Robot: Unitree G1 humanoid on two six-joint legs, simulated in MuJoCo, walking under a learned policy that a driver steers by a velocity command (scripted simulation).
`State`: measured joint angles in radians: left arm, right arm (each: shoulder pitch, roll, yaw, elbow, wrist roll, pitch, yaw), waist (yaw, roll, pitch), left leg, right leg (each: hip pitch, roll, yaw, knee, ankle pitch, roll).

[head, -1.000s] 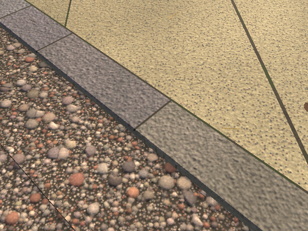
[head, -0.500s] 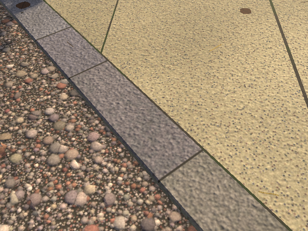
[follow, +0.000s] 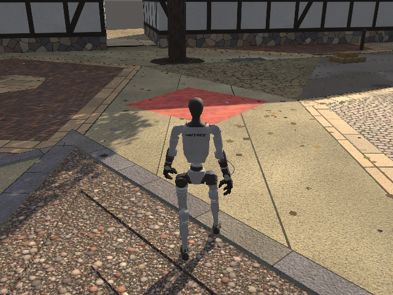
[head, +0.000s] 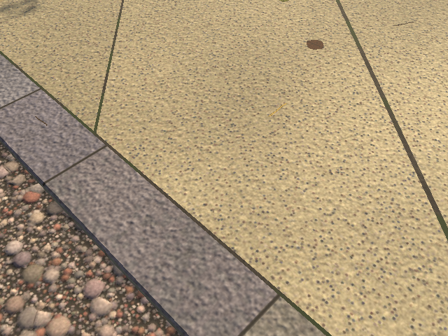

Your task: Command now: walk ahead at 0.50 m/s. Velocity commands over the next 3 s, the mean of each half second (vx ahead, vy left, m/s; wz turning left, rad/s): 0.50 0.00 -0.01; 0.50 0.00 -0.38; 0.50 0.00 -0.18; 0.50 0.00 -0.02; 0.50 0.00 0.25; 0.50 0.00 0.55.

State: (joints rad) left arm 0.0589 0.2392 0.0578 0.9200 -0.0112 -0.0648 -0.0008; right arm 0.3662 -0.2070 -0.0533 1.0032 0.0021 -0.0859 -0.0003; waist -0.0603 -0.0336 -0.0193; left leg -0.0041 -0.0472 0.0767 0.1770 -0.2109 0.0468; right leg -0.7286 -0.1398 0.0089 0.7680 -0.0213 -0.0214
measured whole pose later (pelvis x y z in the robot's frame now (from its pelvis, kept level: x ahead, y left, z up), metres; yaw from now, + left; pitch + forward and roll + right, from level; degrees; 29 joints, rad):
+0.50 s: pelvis +0.26 -0.03 +0.04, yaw +0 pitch +1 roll -2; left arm 0.36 0.22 0.09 1.04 -0.02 -0.09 0.02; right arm 0.03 -0.25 -0.07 0.92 0.02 -0.05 0.00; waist 0.08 0.03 -0.01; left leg -0.57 0.12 -0.02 0.70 -0.03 -0.01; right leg -0.12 0.01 -0.10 0.32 -0.24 -0.06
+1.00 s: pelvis +0.49 +0.01 +0.01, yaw -13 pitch +2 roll +0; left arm 0.02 0.22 0.09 0.76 -0.01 0.03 -0.02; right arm 0.37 -0.17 -0.06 1.10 -0.01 -0.08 -0.03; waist -0.04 -0.02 0.00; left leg 0.02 0.07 0.28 0.24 -0.52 -0.13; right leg -0.76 -0.07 -0.09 1.05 -0.21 -0.08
